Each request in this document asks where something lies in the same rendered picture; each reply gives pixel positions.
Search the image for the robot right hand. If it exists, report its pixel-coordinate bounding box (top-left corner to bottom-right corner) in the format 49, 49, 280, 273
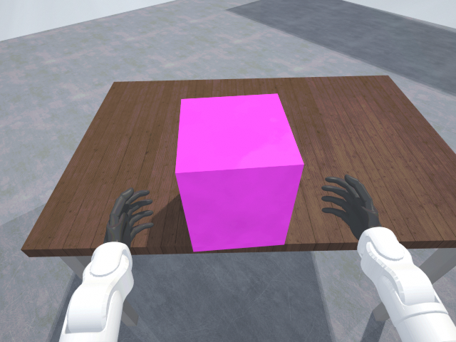
321, 175, 382, 240

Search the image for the right robot forearm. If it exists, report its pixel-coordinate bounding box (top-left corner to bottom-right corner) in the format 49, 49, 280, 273
357, 227, 456, 342

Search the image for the left robot forearm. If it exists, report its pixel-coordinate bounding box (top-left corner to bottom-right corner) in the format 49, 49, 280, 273
59, 242, 134, 342

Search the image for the carton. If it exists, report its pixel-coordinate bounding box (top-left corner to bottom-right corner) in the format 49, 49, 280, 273
175, 93, 304, 252

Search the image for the robot left hand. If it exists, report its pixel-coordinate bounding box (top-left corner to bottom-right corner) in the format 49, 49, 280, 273
103, 187, 154, 249

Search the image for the table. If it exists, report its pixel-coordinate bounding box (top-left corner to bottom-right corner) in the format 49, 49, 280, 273
21, 76, 456, 326

